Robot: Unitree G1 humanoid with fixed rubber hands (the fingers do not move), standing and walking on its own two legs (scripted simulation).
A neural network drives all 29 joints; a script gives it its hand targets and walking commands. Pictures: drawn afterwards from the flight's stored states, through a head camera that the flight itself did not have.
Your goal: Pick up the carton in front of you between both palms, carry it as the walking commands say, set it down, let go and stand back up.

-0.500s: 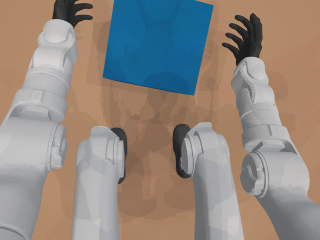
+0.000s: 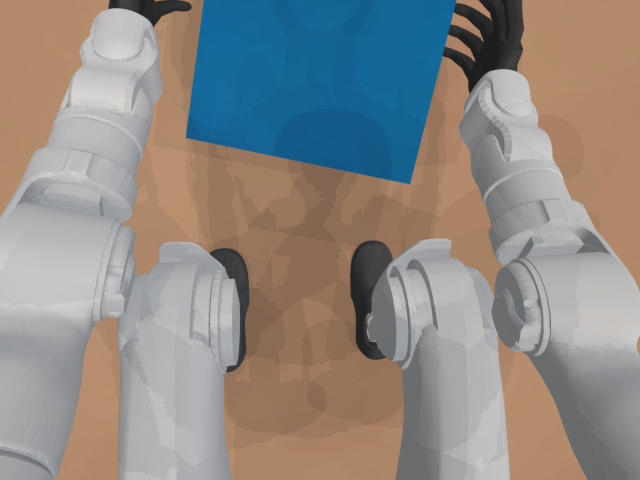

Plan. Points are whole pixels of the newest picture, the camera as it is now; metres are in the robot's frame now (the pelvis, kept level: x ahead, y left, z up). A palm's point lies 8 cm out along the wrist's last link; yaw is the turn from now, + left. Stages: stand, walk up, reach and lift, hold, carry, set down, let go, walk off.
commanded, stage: reach and lift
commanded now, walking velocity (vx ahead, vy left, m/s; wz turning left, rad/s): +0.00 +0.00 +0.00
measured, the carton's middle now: (312, 73) +0.50 +0.01 -0.25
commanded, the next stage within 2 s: none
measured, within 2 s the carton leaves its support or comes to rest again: leaves its support in 0.54 s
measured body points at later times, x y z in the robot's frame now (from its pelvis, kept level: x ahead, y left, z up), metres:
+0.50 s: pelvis -0.01 +0.00 +0.00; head +0.35 +0.04 +0.26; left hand +0.54 +0.15 -0.19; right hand +0.52 -0.15 -0.18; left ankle +0.11 +0.12 -0.34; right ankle +0.12 -0.13 -0.34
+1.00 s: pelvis +0.00 +0.00 +0.08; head +0.25 +0.03 +0.45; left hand +0.50 +0.16 +0.00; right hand +0.49 -0.14 +0.00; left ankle +0.11 +0.12 -0.34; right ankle +0.12 -0.13 -0.34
